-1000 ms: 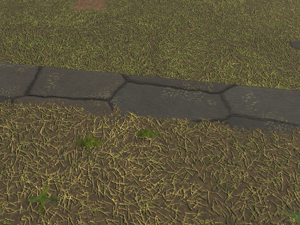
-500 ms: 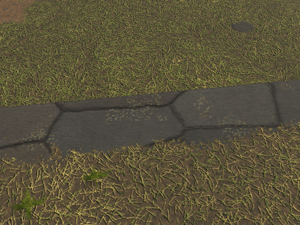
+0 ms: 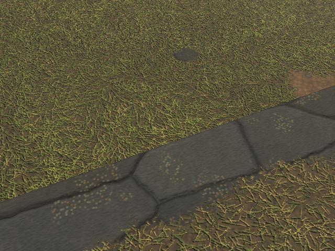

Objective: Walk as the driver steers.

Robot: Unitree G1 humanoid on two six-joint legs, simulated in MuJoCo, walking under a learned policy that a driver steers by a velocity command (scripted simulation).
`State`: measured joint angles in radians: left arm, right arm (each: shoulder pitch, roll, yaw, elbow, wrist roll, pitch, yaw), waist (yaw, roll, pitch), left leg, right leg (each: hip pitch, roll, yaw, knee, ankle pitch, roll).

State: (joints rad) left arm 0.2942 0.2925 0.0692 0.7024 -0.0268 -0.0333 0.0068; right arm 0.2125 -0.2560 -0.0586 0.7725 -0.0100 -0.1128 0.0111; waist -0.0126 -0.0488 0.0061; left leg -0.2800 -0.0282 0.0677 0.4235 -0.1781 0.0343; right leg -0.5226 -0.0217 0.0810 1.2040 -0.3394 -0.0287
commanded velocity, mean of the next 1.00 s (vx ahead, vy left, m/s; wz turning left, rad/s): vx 0.50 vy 0.00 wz -0.02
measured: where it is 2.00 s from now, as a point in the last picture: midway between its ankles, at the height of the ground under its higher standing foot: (160, 147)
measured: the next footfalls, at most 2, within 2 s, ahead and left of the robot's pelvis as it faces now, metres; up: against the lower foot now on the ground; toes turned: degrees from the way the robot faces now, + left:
right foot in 0.36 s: +0.33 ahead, -0.18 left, +0.00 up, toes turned -10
left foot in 0.94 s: +0.70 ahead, +0.05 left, +0.00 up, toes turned +3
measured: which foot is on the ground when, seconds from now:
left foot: down 0.00-0.38, up 0.40-0.92, down 0.94-1.00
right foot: up 0.00-0.34, down 0.36-0.98, up 1.00-1.00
